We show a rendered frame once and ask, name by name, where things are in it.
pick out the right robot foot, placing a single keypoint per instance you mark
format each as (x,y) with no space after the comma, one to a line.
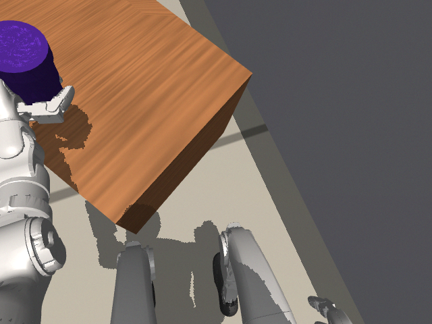
(228,309)

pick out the left robot hand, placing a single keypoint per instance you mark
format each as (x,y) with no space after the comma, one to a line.
(12,107)

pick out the left robot arm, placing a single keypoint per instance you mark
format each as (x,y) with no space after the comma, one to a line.
(30,249)

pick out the right robot hand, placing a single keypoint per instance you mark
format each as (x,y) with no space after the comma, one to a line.
(328,310)

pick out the cup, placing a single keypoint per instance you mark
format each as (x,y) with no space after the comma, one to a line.
(26,62)

